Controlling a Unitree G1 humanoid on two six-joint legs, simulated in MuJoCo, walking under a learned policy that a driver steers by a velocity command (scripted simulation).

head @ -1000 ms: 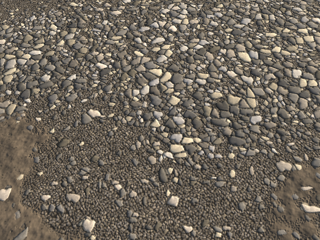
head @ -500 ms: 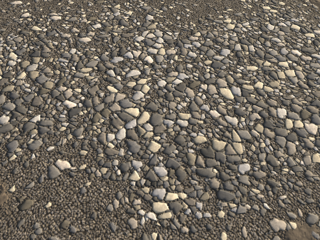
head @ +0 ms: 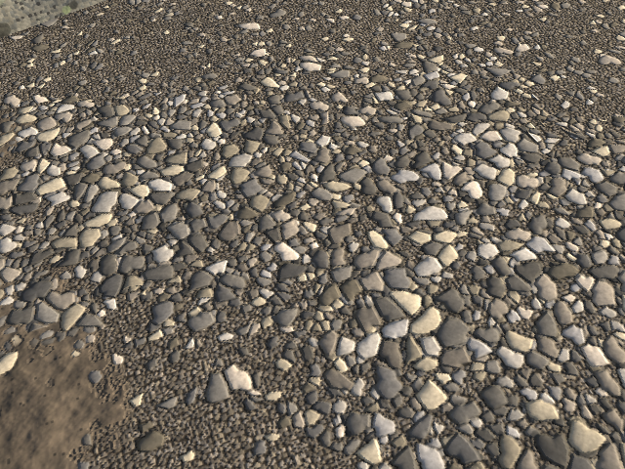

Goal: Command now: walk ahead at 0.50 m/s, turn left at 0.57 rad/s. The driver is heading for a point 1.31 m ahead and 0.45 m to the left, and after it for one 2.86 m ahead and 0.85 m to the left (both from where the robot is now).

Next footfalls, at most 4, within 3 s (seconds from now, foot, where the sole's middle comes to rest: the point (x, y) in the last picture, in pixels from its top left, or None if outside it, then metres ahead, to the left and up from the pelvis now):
0.24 left None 0.27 0.13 -0.78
0.78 right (322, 413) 0.62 0.07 -0.78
1.26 left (187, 381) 0.69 0.38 -0.78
1.80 right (201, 261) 1.04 0.41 -0.78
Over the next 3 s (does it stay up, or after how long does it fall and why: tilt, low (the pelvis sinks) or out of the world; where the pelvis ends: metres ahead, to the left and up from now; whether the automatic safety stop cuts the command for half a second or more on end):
stays up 1.21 0.52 0.00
